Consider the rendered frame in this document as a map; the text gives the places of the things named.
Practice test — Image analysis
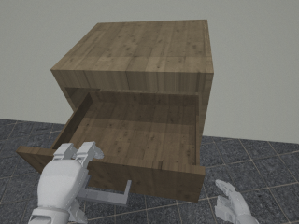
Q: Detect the robot right hand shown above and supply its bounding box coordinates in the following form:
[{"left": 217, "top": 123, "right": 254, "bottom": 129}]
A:
[{"left": 214, "top": 179, "right": 251, "bottom": 224}]

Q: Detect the robot left hand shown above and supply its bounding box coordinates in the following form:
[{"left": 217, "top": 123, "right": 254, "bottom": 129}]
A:
[{"left": 37, "top": 141, "right": 105, "bottom": 224}]

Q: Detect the robot right forearm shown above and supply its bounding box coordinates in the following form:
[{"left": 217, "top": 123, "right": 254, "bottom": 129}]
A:
[{"left": 235, "top": 214, "right": 260, "bottom": 224}]

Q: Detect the robot left forearm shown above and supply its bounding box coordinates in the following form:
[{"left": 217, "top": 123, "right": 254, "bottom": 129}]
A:
[{"left": 28, "top": 206, "right": 70, "bottom": 224}]

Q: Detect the cabinet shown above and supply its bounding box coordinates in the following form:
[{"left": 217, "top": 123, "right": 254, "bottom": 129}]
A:
[{"left": 50, "top": 19, "right": 214, "bottom": 149}]

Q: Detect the handle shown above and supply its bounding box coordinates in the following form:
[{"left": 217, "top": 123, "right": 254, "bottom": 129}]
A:
[{"left": 77, "top": 175, "right": 132, "bottom": 207}]

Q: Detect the drawer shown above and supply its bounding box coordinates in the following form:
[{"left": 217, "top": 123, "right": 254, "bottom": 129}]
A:
[{"left": 15, "top": 91, "right": 206, "bottom": 203}]

